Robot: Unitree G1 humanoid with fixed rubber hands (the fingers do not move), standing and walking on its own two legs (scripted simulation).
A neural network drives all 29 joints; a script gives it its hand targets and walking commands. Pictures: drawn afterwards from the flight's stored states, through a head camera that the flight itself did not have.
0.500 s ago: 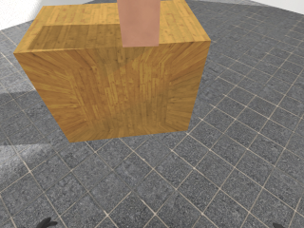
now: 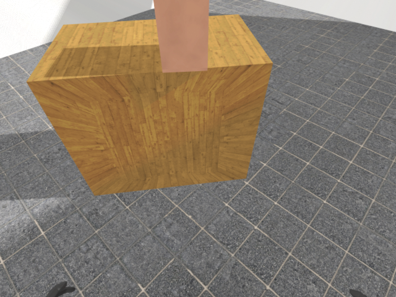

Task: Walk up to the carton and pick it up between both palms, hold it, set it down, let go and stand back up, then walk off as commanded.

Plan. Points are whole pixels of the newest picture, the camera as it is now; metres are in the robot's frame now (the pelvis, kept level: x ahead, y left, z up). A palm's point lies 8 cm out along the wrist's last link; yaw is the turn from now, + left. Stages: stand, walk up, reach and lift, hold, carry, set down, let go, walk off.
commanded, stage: stand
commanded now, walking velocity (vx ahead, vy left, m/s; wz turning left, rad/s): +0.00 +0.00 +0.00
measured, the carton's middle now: (182, 21) +1.01 +0.06 +0.14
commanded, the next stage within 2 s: none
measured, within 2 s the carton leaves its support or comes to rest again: neither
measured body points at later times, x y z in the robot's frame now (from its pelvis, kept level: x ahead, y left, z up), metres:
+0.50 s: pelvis -0.01 +0.00 +0.00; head +0.00 +0.01 +0.45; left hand +0.13 +0.33 -0.08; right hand +0.11 -0.31 -0.11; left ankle +0.04 +0.13 -0.72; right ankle +0.04 -0.14 -0.72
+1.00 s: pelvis +0.00 +0.00 +0.00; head +0.00 +0.00 +0.45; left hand +0.13 +0.33 -0.08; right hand +0.11 -0.31 -0.11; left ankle +0.04 +0.13 -0.72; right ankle +0.04 -0.14 -0.72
